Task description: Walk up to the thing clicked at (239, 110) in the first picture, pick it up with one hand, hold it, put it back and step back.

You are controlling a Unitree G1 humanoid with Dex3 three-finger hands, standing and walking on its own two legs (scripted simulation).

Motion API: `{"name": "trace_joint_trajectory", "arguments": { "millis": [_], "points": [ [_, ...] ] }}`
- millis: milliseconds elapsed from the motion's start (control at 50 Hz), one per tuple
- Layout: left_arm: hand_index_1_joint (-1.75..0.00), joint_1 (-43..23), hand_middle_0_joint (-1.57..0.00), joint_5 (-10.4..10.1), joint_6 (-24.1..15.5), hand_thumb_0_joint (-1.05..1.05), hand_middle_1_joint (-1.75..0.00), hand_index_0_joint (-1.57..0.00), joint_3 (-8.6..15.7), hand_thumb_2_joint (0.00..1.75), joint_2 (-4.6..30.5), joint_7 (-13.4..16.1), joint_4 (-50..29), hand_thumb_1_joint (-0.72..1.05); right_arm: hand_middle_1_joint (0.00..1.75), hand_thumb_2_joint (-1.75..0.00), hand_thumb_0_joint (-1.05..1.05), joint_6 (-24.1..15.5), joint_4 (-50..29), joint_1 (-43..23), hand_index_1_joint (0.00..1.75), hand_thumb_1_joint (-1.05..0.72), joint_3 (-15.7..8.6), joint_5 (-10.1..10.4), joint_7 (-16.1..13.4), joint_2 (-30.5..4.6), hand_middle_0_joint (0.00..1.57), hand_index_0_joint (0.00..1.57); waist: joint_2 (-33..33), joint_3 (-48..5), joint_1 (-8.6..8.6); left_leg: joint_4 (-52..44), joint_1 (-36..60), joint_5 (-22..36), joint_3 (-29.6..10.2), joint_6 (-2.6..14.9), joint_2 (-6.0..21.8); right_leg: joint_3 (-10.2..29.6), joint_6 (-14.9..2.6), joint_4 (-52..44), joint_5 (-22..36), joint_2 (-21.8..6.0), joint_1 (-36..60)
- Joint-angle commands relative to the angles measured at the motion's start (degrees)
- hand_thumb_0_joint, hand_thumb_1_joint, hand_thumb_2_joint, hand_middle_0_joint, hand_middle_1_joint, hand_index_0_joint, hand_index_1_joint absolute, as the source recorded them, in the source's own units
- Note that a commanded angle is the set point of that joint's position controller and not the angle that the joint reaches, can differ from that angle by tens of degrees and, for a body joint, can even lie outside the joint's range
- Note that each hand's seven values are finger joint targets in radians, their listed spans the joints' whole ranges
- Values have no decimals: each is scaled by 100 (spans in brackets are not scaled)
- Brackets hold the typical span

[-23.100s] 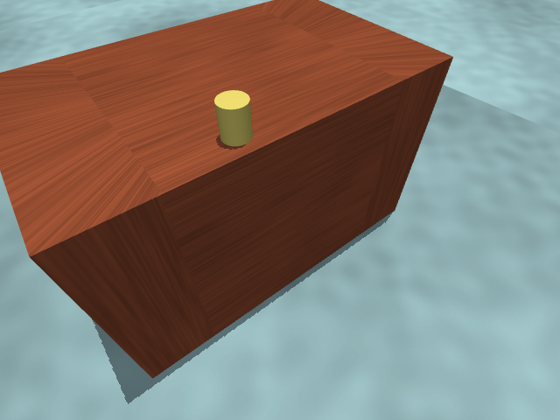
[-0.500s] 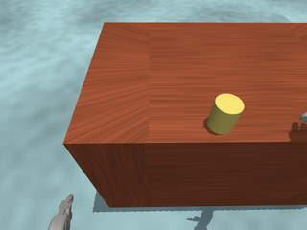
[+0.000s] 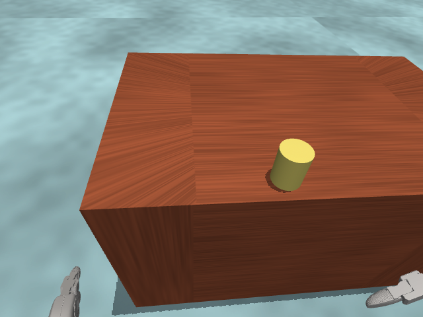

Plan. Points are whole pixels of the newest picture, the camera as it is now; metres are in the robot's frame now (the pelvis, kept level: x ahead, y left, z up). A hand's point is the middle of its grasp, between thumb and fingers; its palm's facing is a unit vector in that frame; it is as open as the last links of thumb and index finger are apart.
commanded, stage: sink last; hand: right
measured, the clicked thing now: (291, 165) +0.44 -0.19 +0.04
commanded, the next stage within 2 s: home in 0.36 s
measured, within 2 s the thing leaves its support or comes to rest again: neither
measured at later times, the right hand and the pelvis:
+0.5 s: hand (408, 257) +0.17 -0.25 +0.15, palm faces +0.38 +0.83 -0.41, open 17.4 cm; pelvis -0.02 +0.00 +0.00, yaw +0 degrees
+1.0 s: hand (314, 316) +0.15 -0.19 -0.07, palm faces +0.09 +0.97 -0.23, open 17.5 cm; pelvis -0.01 +0.00 +0.00, yaw +0 degrees
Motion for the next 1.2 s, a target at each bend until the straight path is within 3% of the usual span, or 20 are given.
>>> {"name": "trace_joint_trajectory", "arguments": {
  "millis": [0,60,100,220,240,320,440,560,600,740,800,880,920,1020,1040,1060,1080,1100,1140,1180],
  "points": [
    [-5,-263,-5,51,-380,0,-6,-6,45,4,354,-16,-681,-50,6,-5,0,-562,-2078,-822,6,55,-359,43,-25,-934,5,5,-1,-114,159,-565,123,541,257,95,-147,-433,-235,-640,755,212,-184],
    [-5,-439,-6,96,-530,0,-6,-6,502,4,809,114,-726,-51,6,-5,0,-575,-1629,-556,6,54,-531,14,-90,-1001,5,5,196,77,233,-657,-63,160,237,68,-130,-408,-253,-640,387,236,-235],
    [-5,-306,-5,123,-555,0,-6,-6,283,5,571,100,-550,-51,6,-5,0,-628,-1439,-412,6,55,-712,-7,-91,-1070,5,5,304,133,111,-752,9,-18,228,54,-95,-415,-264,-620,293,257,-309],
    [-5,-514,-5,158,-720,0,-5,-5,381,5,635,80,-625,-52,6,-5,0,-919,-1049,-347,6,56,-1038,-24,-98,-1218,5,5,523,44,-47,-841,225,-123,152,33,-30,-409,-232,-619,371,285,-347],
    [-5,-501,-5,166,-721,0,-5,-5,206,6,456,34,-476,-53,6,-6,0,-981,-1026,-324,6,54,-906,-31,-89,-1101,5,5,419,98,-101,-849,266,-154,128,38,-19,-424,-217,-626,362,300,-406],
    [-6,-670,-5,148,-794,0,-6,-5,236,7,569,41,-425,-53,6,-6,0,-1122,-852,-514,6,53,-631,-32,-53,-875,5,5,486,237,-8,-919,134,-369,128,54,-54,-387,-199,-751,227,242,-312],
    [-6,-519,-5,145,-854,0,-6,-5,475,7,821,66,-603,-52,6,-6,0,-1278,-598,-220,6,53,-824,-45,-64,-987,5,5,435,-84,-77,-798,515,301,287,63,-119,-397,-195,-833,672,245,-187],
    [-20,-843,-14,99,-806,0,-20,-14,-351,55,-18,-52,-138,-4,6,-7,0,-1250,-211,-169,6,53,-149,-89,-17,-552,5,5,127,337,-82,-899,403,47,285,108,-149,-420,-186,-968,419,224,-370],
    [-21,-1113,-14,105,-850,0,-21,-14,-538,58,-76,-55,-209,12,5,-6,0,-1219,0,-33,5,55,186,-125,14,-332,5,5,156,279,-54,-889,398,49,300,119,-175,-423,-188,-988,412,211,-395],
    [-26,-838,-18,211,-838,0,-26,-18,57,76,700,71,95,66,6,-6,0,-890,1028,69,6,53,590,-248,-28,-357,5,5,301,-355,302,-649,420,1032,330,98,-186,-382,-197,-775,1243,174,77],
    [-29,-935,-19,206,-841,0,-29,-19,-167,86,480,87,295,82,6,-6,0,-721,1460,-416,6,53,944,-312,-60,-163,5,5,294,-219,347,-663,307,885,366,109,-208,-311,-182,-835,1124,126,69],
    [-30,-1208,-20,207,-841,0,-30,-20,-613,90,167,97,210,90,5,-4,0,-554,2489,-805,5,57,1470,-385,-85,158,5,5,468,-205,359,-648,292,857,317,106,-182,-331,-189,-744,1093,131,-107],
    [-30,-1260,-20,209,-814,0,-30,-20,-625,90,177,129,296,90,5,-5,0,-478,2957,-985,5,56,1543,-418,-107,170,5,5,406,-321,353,-638,291,846,268,108,-161,-363,-195,-714,1039,159,-129],
    [-30,-1307,-20,228,-768,0,-30,-20,-573,90,441,145,256,90,6,-7,0,-280,3764,-1382,6,53,1440,-435,-187,-90,5,5,194,-480,285,-595,477,1042,227,112,-153,-398,-152,-707,1183,172,-176],
    [-30,-1148,-20,236,-698,0,-30,-20,-678,90,267,128,505,90,5,-6,0,-259,3704,-1395,5,54,1358,-445,-217,-213,5,5,-1,-645,180,-569,590,1189,209,131,-142,-413,-128,-683,1385,180,-113],
    [-30,-1059,-20,312,-648,0,-30,-20,-561,90,698,136,828,90,5,-6,0,-330,3484,-1595,5,55,773,-447,-389,-524,5,5,-75,-606,77,-531,649,1103,187,162,-195,-425,-131,-604,1265,211,-191],
    [-30,-1052,-20,307,-653,0,-30,-20,-631,90,606,126,804,90,6,-7,0,-244,4082,-1167,6,53,1367,-478,-356,67,5,5,87,-421,252,-506,549,1155,200,171,-221,-432,-136,-615,1325,178,-186],
    [-30,-1115,-20,300,-670,0,-30,-20,-651,90,555,104,757,90,5,-6,0,-207,3922,-1315,5,55,1606,-456,-336,225,5,5,58,-413,284,-507,526,1218,202,166,-220,-445,-139,-596,1340,184,-206],
    [-30,-1203,-20,292,-612,0,-30,-20,-665,90,524,110,714,90,5,-5,0,-211,3611,-1559,5,55,1356,-445,-435,-1,5,5,-57,-713,204,-497,672,1471,185,175,-220,-460,-124,-554,1629,178,-31],
    [-30,-1177,-20,281,-561,0,-30,-20,-644,90,596,80,824,90,5,-5,0,-106,4074,-1283,5,56,1585,-422,-416,231,5,5,244,-310,279,-543,502,1278,227,157,-254,-434,-158,-612,1399,156,-232]
  ]
}}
